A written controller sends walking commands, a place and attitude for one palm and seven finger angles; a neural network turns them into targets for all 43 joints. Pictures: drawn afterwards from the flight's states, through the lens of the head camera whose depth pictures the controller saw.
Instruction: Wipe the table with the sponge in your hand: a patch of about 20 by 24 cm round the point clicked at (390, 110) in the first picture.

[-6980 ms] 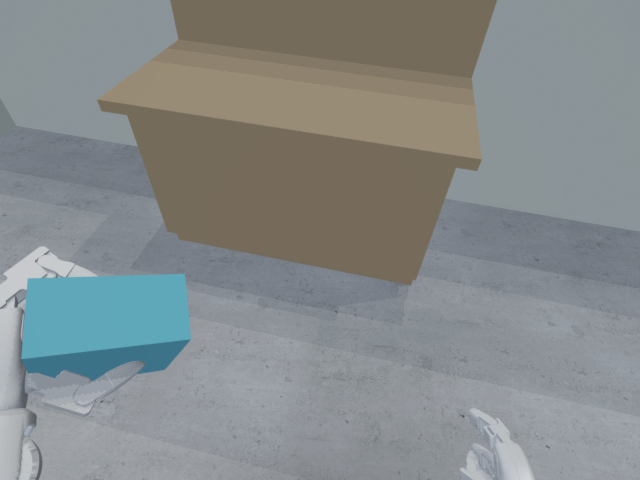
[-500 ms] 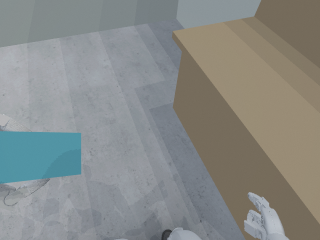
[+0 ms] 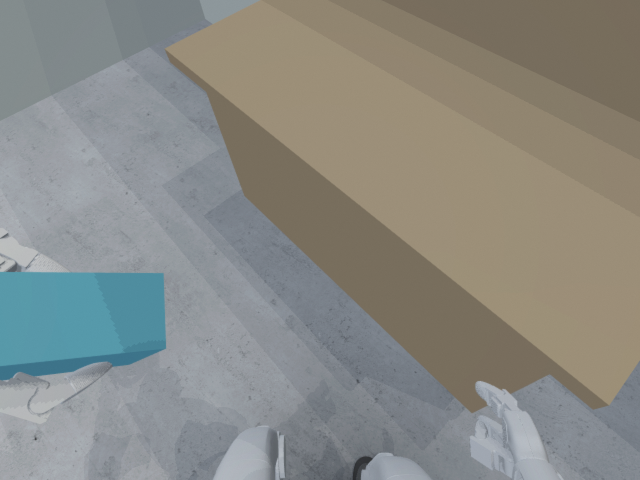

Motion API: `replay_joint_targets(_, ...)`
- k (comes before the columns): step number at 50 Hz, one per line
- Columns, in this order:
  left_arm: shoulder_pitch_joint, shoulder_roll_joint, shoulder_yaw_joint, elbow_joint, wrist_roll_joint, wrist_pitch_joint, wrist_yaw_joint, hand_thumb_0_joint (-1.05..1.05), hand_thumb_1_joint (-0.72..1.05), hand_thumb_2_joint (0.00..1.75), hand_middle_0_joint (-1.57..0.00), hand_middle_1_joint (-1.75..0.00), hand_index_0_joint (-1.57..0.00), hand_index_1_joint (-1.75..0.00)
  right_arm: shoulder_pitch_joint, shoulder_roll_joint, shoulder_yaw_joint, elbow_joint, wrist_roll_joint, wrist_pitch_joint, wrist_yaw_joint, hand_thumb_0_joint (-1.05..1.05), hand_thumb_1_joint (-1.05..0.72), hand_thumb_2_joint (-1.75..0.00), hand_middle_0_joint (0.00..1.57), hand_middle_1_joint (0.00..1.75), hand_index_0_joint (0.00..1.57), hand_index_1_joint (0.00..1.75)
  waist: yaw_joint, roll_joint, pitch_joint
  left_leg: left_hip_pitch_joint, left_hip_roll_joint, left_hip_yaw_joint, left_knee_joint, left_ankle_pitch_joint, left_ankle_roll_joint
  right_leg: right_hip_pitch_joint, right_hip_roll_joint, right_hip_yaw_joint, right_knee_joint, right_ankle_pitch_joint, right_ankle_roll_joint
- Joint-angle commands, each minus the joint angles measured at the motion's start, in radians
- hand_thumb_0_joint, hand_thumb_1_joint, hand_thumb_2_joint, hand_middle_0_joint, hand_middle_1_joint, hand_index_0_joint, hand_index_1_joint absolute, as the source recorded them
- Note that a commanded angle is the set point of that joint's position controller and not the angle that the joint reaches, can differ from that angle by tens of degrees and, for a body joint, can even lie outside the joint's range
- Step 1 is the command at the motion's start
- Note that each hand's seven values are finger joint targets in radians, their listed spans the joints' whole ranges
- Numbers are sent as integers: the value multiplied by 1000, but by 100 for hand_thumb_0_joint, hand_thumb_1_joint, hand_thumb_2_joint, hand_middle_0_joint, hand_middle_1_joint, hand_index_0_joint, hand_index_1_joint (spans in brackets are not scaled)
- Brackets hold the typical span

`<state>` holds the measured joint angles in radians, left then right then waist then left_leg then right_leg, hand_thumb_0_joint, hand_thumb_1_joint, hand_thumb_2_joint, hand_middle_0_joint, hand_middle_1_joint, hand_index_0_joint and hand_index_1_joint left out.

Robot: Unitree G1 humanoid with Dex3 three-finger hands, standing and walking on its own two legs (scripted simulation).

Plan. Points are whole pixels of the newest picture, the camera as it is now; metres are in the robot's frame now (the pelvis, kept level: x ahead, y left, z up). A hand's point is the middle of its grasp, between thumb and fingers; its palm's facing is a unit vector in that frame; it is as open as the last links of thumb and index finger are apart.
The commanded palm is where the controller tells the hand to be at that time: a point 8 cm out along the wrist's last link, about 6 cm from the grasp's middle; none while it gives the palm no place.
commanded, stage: turn to face it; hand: left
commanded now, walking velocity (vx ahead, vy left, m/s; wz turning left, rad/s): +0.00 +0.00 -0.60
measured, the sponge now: (96, 327) +0.24 +0.20 +0.15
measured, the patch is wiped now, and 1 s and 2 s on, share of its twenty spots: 0.00 0.00 0.00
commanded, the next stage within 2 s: none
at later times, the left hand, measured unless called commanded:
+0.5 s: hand (65, 351) +0.21 +0.19 +0.18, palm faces +0.17 -0.88 -0.44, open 10.2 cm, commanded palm +0.16 +0.24 +0.18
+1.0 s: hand (281, 377) +0.19 +0.03 +0.19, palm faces -0.23 -0.77 -0.59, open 10.2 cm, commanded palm +0.17 +0.11 +0.18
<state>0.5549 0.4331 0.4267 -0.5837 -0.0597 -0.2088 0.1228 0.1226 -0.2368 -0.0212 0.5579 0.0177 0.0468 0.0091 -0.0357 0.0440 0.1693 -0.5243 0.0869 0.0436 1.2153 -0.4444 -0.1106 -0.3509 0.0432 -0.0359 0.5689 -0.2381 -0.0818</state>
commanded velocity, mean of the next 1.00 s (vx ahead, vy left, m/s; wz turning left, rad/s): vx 0.00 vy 0.00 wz -0.60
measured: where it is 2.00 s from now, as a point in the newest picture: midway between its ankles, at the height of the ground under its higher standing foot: outside the picture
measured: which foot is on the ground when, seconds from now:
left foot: up 0.00-0.40, down 0.42-0.74, up 0.76-1.00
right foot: down 0.00-0.44, up 0.46-0.70, down 0.72-1.00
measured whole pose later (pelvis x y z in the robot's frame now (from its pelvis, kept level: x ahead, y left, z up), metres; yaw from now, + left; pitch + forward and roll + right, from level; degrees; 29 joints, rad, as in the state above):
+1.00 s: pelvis -0.13 -0.03 +0.00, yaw -35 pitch +2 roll +2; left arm 0.61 0.50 0.48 -0.70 -0.06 -0.22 0.14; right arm 0.13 -0.27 -0.05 0.53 0.02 0.06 0.00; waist -0.04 -0.04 0.15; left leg -0.42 0.05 0.04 0.87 -0.47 -0.08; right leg -0.39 0.08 0.07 0.51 -0.15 -0.07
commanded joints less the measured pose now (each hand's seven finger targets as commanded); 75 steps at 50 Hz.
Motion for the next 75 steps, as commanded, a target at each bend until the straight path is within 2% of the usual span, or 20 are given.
replay_joint_targets(1,42,175,186,-170,-21,-56,52,0,10,130,-120,-160,-120,-160,-73,-65,-30,-148,-3,-21,-16,0,-90,-90,20,30,20,30,48,-97,-376,-98,5,-64,-56,44,3,392,-282,327,-155,604,-67)
replay_joint_targets(16,-133,158,75,-160,-2,-19,46,0,10,130,-120,-160,-120,-160,-48,-93,-28,-188,-1,3,-21,0,-90,-90,20,30,20,30,82,-148,-306,232,-71,-44,-597,-16,68,108,-211,522,-324,-4,-52)
replay_joint_targets(19,-154,137,53,-152,3,-26,28,0,10,130,-120,-160,-120,-160,-11,-87,-23,-190,-6,6,-17,0,-90,-90,20,30,20,30,60,-92,-301,444,-40,-20,-815,51,102,-38,-124,471,-281,-89,20)
replay_joint_targets(22,-227,157,74,-206,18,-46,15,0,10,130,-120,-160,-120,-160,-27,-92,-28,-220,-8,-25,-26,0,-90,-90,20,30,20,30,66,197,-245,464,347,-281,-974,217,265,-273,45,159,352,-207,110)
replay_joint_targets(24,-169,152,91,-154,20,-43,14,0,10,130,-120,-160,-120,-160,-20,-68,-29,-204,-3,-48,-24,0,-90,-90,20,30,20,30,79,173,-239,286,337,-134,-956,247,274,-196,-9,111,622,-182,127)
replay_joint_targets(27,-234,65,-15,-182,19,-27,9,0,10,130,-120,-160,-120,-160,-7,-86,-26,-190,4,-71,-11,0,-90,-90,20,30,20,30,63,196,-125,291,276,31,-894,409,218,-199,-62,32,452,-194,138)
replay_joint_targets(34,-298,101,10,-142,32,-22,25,0,10,130,-120,-160,-120,-160,34,-107,-26,-167,-1,-130,-8,0,-90,-90,20,30,20,30,49,172,-182,337,237,104,-673,527,117,123,-9,-105,-22,-30,135)
replay_joint_targets(35,-291,120,33,-139,33,-27,27,0,10,130,-120,-160,-120,-160,37,-104,-26,-167,2,-132,-5,0,-90,-90,20,30,20,30,53,133,-203,301,216,109,-577,477,99,195,-37,-71,-93,63,113)
replay_joint_targets(37,-212,201,109,-160,32,-40,46,0,10,130,-120,-160,-120,-160,4,-51,-10,-190,4,-122,-4,0,-90,-90,20,30,20,30,72,-243,-283,32,14,115,-202,-88,27,377,-320,393,-142,694,-58)
replay_joint_targets(38,-182,210,133,-181,13,-38,51,0,10,130,-120,-160,-120,-160,-15,-59,-22,-192,11,-111,-9,0,-90,-90,20,30,20,30,78,-320,-335,3,3,-8,-56,-187,29,343,-381,485,-174,701,-90)
replay_joint_targets(42,78,205,216,-266,-18,-64,55,0,10,130,-120,-160,-120,-160,-42,-33,-3,-176,0,-50,3,0,-90,-90,20,30,20,30,66,-80,-421,-49,16,-66,-98,-56,24,426,-300,350,-107,609,-102)
replay_joint_targets(52,55,141,157,-194,-8,-21,48,0,10,130,-120,-160,-120,-160,-24,-87,-30,-164,10,-15,-7,0,-90,-90,20,30,20,30,47,-164,-351,265,-39,-29,-622,61,51,118,-210,414,-167,228,-56)
replay_joint_targets(54,7,139,131,-199,-4,-21,43,0,10,130,-120,-160,-120,-160,-5,-101,-35,-165,8,-14,-17,0,-90,-90,20,30,20,30,34,-117,-335,407,7,-46,-771,117,85,-21,-151,388,-111,50,1)
replay_joint_targets(56,-72,142,103,-260,7,-35,34,0,10,130,-120,-160,-120,-160,-28,-129,-42,-186,1,-28,-34,0,-90,-90,20,30,20,30,50,179,-262,463,294,-279,-914,230,209,-246,24,205,240,-261,86)
replay_joint_targets(57,-96,148,101,-263,24,-42,37,0,10,130,-120,-160,-120,-160,-15,-110,-41,-194,0,-43,-40,0,-90,-90,20,30,20,30,55,213,-248,394,372,-293,-917,364,272,-256,22,98,494,-295,112)
replay_joint_targets(61,-273,110,2,-306,31,-35,25,0,10,130,-120,-160,-120,-160,-13,-88,-30,-167,4,-84,-21,0,-90,-90,20,30,20,30,61,213,-152,270,287,7,-892,331,224,-218,-71,42,576,-171,138)
replay_joint_targets(68,-256,106,21,-138,25,-27,37,0,10,130,-120,-160,-120,-160,39,-103,-27,-161,-7,-147,-7,0,-90,-90,20,30,20,30,50,206,-181,286,253,77,-724,431,134,76,-19,-97,46,-133,140)
replay_joint_targets(70,-224,128,55,-119,25,-30,35,0,10,130,-120,-160,-120,-160,61,-86,-29,-159,1,-144,1,0,-90,-90,20,30,20,30,50,49,-244,273,178,123,-490,338,80,195,-82,-8,-141,114,91)
replay_joint_targets(72,-144,197,136,-102,14,-36,51,0,10,130,-120,-160,-120,-160,3,-49,-9,-188,-4,-130,-1,0,-90,-90,20,30,20,30,78,-351,-300,-35,-11,62,-118,-194,19,316,-347,466,-181,660,-74)
replay_joint_targets(75,6,191,181,-152,-16,-45,43,0,10,130,-120,-160,-120,-160,-37,-23,-3,-175,0,-82,0,0,-90,-90,20,30,20,30,60,-171,-338,-105,20,-90,45,-38,17,381,-298,399,-125,661,-81)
